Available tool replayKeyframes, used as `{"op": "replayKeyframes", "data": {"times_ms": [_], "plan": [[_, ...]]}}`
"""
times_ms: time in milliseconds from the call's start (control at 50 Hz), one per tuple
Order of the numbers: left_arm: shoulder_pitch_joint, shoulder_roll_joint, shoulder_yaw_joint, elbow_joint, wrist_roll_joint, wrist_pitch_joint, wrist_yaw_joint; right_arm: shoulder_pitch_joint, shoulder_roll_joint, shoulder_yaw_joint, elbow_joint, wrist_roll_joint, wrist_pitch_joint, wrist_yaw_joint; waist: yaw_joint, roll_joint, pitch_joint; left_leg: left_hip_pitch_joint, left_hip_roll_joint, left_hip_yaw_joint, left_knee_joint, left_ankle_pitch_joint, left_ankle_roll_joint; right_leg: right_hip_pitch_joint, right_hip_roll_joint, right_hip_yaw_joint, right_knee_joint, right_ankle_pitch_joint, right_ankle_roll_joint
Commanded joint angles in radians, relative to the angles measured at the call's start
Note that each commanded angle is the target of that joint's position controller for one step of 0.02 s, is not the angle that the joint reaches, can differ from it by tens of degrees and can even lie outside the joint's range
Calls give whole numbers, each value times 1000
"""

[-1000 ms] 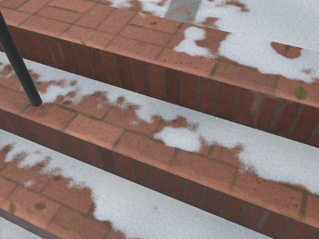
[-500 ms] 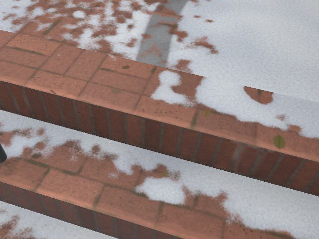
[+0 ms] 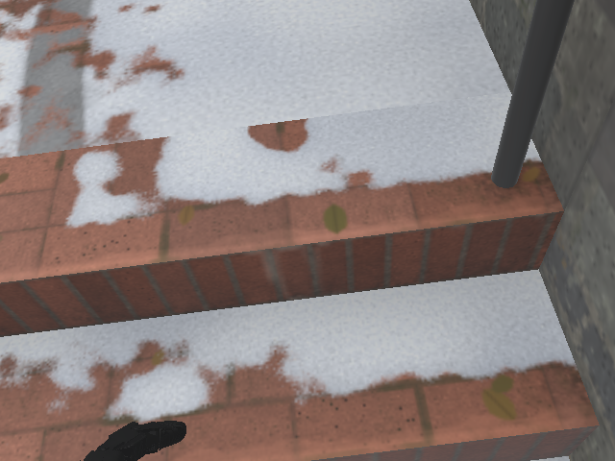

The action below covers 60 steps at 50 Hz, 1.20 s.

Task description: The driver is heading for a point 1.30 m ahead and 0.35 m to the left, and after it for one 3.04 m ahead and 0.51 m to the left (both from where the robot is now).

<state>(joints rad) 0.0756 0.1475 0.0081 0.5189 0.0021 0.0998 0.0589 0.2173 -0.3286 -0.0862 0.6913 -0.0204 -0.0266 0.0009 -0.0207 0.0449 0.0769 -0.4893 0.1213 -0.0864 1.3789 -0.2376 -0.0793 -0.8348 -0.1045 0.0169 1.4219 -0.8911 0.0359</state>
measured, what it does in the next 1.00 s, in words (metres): climbs, turning left: left foot, then right foot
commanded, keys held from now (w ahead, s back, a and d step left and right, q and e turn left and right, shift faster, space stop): q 0.84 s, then no key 0.14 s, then w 0.02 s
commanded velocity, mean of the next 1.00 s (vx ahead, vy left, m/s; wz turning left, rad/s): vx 0.00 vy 0.00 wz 0.35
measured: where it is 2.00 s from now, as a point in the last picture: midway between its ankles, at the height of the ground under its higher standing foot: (240, 368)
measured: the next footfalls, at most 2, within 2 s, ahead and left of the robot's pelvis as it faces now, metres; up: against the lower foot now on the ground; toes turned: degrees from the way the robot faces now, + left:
left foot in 0.38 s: +0.15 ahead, +0.13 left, +0.00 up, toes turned +7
right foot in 0.86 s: +0.20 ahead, -0.07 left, +0.00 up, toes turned +24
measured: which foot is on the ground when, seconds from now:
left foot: up 0.00-0.36, down 0.38-0.86, up 0.88-1.00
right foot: down 0.00-0.38, up 0.40-0.84, down 0.86-1.00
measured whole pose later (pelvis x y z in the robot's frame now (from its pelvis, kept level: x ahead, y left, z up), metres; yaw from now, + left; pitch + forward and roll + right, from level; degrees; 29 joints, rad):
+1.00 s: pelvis +0.11 -0.01 +0.14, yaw +26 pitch +1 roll +1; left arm 0.19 0.18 0.01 0.63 0.00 0.04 0.08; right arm 0.21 -0.27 -0.08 0.63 -0.03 0.07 0.03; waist 0.00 0.08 0.07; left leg -0.58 -0.12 -0.12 1.22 -0.37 -0.06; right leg -0.33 -0.01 -0.06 0.62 -0.31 -0.05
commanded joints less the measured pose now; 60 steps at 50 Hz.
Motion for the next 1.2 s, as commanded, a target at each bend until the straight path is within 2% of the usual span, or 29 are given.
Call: {"op": "replayKeyframes", "data": {"times_ms": [20, 60, 100, 160, 240, 260, 300, 340, 360, 380, 400, 420, 460, 500, 540, 560, 620, 680, 760, 820, 840, 860, 880, 900, 940, 960, 1000, 1140, 1200], "plan": [[4, 105, 30, -74, 39, -20, 47, 114, 85, 41, -59, -20, 24, -36, -11, -321, -281, -381, -233, -92, 438, 41, -33, 574, -140, 181, -543, 762, -92], [29, 58, 14, -53, 47, -40, 50, 93, 25, 25, -50, -64, 70, -35, -4, -263, -143, -279, -276, -47, 456, 77, -29, 326, -189, 170, -560, 755, -94], [-77, 59, 15, -70, 61, -64, 68, 24, -9, 6, -94, -66, 111, -34, -48, -232, -40, -284, -259, -28, 497, 132, 4, 130, -266, 248, -630, 473, -169], [-12, 76, 22, -64, 23, -100, 61, 30, -11, 3, -103, -58, 147, -46, -40, -168, -34, -357, -205, -58, 388, 55, 7, 234, -333, 280, -678, 430, -156], [29, 126, 49, -55, 25, -106, 73, -37, 28, 12, -137, -64, 153, -37, -22, -199, -43, -433, -149, -54, 296, 34, 18, 400, -395, 214, -803, 528, -163], [52, 140, 47, -46, 23, -88, 61, -20, 56, 25, -142, -36, 149, -27, -19, -234, -31, -377, -130, 47, 9, -136, 18, 451, -374, 105, -899, 559, -133], [105, 172, 57, -23, 27, -74, 68, -38, 56, 26, -177, -23, 152, -14, 9, -334, -56, -170, -76, 163, -393, -273, 29, 523, -307, -50, -934, 554, -98], [47, 210, 73, 2, 31, -82, 61, 119, 34, 5, -148, 10, 134, -11, -62, -383, -175, 134, -37, 182, -412, -326, 96, 521, -271, -119, -891, 679, -134], [-5, 188, 69, -7, 30, -81, 39, 205, 23, -6, -110, 0, 108, -10, -115, -243, -200, 261, -68, 178, -507, -164, 136, 494, -210, -162, -730, 670, -113], [-58, 151, 55, -11, 23, -71, 19, 297, 18, -13, -54, -26, 78, 3, -174, 15, -137, 292, -122, 125, -701, -78, 178, 405, -85, -205, -454, 443, -87], [-128, 98, 39, -58, 9, -51, -3, 275, -7, -9, -54, -22, 60, 18, -141, 203, -13, 235, -74, -158, -773, 198, 233, 178, 26, -135, -177, 291, -44], [7, 52, 43, -126, 31, -33, -5, 75, -100, -24, -148, 14, 43, -18, 26, 369, -98, 248, 52, -733, -1041, -30, 305, 46, 99, 34, -70, 274, 14], [47, 112, 61, -69, 48, -58, -2, -82, -52, -10, -232, -18, 60, -40, 40, 235, -90, 156, 93, -655, -1137, -560, 306, 87, 68, 78, 33, 503, 36], [-36, 115, 61, -45, 58, -60, 2, -44, -12, 5, -223, -13, 66, -43, 5, 128, -66, 155, 47, -461, -1052, -349, 277, 118, 77, 63, 19, 546, 12], [-45, 85, 48, -43, 45, -46, -12, 33, -15, 1, -181, 19, 62, -48, -12, 104, -65, 197, -8, -346, -985, -175, 281, 133, 74, 37, -32, 563, -8], [-29, 68, 36, -37, 36, -51, -11, 90, -14, -3, -162, 13, 59, -47, -20, 54, -72, 244, -20, -339, -987, -169, 277, 130, 81, 12, -126, 513, -17], [-72, 103, 38, -41, 18, -59, 1, 189, -23, -16, -131, -5, 64, -41, -72, 85, -90, 364, -8, -398, -1027, -193, 308, 111, 102, -1, -293, 442, -15], [-40, 93, 33, -20, 20, -67, 1, 65, -42, -23, -175, -23, 53, -11, -39, 23, -178, 301, 51, -399, -1015, 75, 355, 216, 117, 9, -238, 385, -31], [-17, 109, 36, -25, 22, -47, 11, 46, -46, -17, -166, -17, 43, -24, -13, 80, -140, 209, 22, -411, -1014, 138, 320, 308, 112, 14, -410, 350, -47], [80, 83, 24, 28, -9, -35, 11, 0, -33, -18, -172, 1, 73, -26, 47, 114, -124, 102, -60, -356, -986, 100, 255, 528, 143, -23, -801, 436, -52], [114, 93, 28, 51, -19, -49, 6, -37, -18, -21, -178, 33, 75, -26, 75, 44, -117, 29, -117, -312, -929, 8, 194, 670, 120, -5, -992, 621, -52], [127, 168, 39, 65, 8, -56, 24, -15, 48, -11, -183, 49, 65, 2, 44, -173, -133, -91, -219, -140, -634, -200, 129, 773, -74, 193, -1135, 581, -75], [56, 227, 43, 24, 4, -68, 25, 55, 82, -1, -155, 15, 60, 9, -9, -271, -120, -201, -302, -18, -370, -283, 75, 732, -228, 412, -1154, 692, -123], [19, 232, 53, 2, -9, -71, 24, 103, 5, -14, -151, -45, 67, 10, -30, -273, -149, -159, -238, -11, -214, -301, 60, 607, -285, 505, -1118, 693, -181], [-20, 152, 30, 3, -7, -75, 23, 100, -4, -24, -95, -37, 84, 16, -37, -168, -79, -192, -211, -52, 3, -173, 26, 562, -192, 383, -1097, 515, -193], [-20, 156, 28, 7, 11, -74, 26, 52, -7, -18, -103, -14, 91, 23, -28, -190, -38, -254, -217, -38, -37, -142, 7, 595, -114, 270, -1091, 494, -191], [37, 154, 23, 16, 0, -85, 30, -37, 2, -13, -142, 12, 89, 48, 10, -216, -49, -278, -227, -84, -116, -107, -14, 683, -116, 263, -1086, 591, -196], [229, 134, 21, 87, -6, -102, 23, -127, 83, 34, -98, -6, 77, 56, 69, -164, -96, -243, -168, 113, -492, -144, 25, 860, -115, 263, -1169, 499, -227], [275, 200, 60, 124, 8, -104, 11, -111, 119, 50, -69, -21, 53, 41, 88, -203, -73, -81, -181, 188, -600, -126, 99, 735, -113, 239, -1141, 602, -273]]}}
Over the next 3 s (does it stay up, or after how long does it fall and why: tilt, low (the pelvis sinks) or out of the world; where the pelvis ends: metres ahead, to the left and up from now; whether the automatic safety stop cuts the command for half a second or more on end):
stays up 1.12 0.30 0.49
